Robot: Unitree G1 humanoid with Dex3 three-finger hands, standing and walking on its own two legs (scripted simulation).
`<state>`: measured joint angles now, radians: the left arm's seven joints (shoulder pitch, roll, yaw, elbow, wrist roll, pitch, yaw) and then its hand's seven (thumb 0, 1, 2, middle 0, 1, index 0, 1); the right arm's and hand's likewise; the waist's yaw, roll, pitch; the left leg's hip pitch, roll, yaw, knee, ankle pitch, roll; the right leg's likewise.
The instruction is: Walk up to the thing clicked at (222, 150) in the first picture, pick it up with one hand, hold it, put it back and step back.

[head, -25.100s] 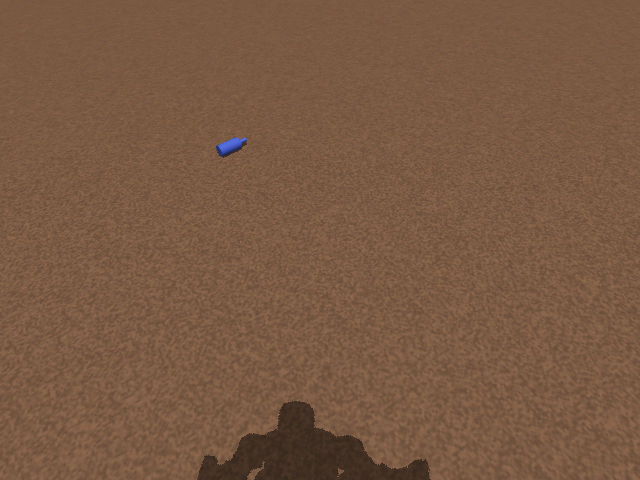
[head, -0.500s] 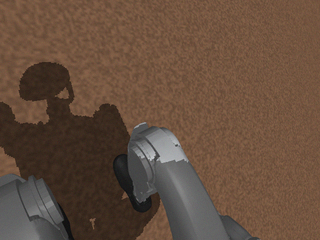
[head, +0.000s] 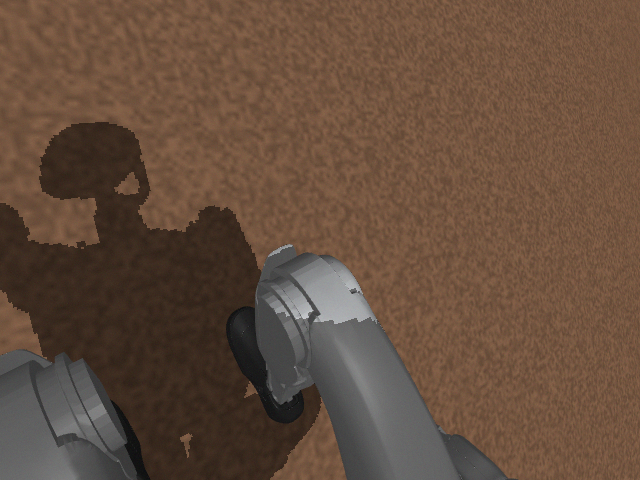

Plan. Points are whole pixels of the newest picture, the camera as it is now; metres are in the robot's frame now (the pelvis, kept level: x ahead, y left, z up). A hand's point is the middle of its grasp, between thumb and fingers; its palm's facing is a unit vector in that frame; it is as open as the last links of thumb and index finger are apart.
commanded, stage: settle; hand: left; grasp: from above
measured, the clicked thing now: out of the picture +0.50 +0.29 -0.28
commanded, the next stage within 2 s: lift in 0.68 s
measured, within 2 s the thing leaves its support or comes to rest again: leaves its support in 0.10 s
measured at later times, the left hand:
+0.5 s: hand out of the picture +0.48 +0.33 -0.17, palm faces -0.43 -0.10 -0.90, open 9.0 cm
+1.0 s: hand out of the picture +0.46 +0.32 -0.11, palm faces -0.45 -0.12 -0.88, open 9.0 cm
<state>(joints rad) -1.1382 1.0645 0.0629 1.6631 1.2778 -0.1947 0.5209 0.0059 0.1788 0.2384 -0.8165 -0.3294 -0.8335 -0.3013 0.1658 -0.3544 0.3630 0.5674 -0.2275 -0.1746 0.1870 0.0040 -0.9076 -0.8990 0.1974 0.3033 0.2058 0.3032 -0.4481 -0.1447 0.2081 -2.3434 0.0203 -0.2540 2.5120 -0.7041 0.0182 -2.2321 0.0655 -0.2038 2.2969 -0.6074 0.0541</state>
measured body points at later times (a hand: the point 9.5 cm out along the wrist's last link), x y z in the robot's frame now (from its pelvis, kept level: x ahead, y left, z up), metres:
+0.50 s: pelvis +0.01 +0.00 +0.01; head +0.25 +0.12 +0.37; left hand +0.50 +0.33 -0.12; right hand +0.07 -0.27 -0.05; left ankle +0.07 +0.12 -0.28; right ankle +0.13 -0.11 -0.28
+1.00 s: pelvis +0.00 -0.01 +0.04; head +0.23 +0.09 +0.41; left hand +0.48 +0.33 -0.06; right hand +0.06 -0.27 -0.05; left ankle +0.07 +0.12 -0.28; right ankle +0.13 -0.11 -0.28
